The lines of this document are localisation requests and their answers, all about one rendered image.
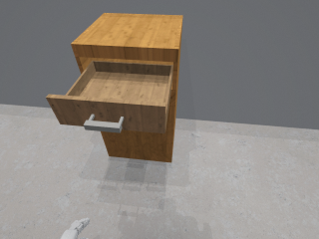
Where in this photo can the cabinet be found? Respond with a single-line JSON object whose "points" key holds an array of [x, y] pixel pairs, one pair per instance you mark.
{"points": [[143, 39]]}

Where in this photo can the drawer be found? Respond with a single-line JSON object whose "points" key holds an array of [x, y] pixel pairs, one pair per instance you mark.
{"points": [[139, 92]]}

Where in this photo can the handle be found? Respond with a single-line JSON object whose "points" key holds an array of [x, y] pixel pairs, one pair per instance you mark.
{"points": [[106, 126]]}

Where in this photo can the robot left hand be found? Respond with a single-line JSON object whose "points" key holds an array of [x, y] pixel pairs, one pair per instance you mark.
{"points": [[75, 229]]}

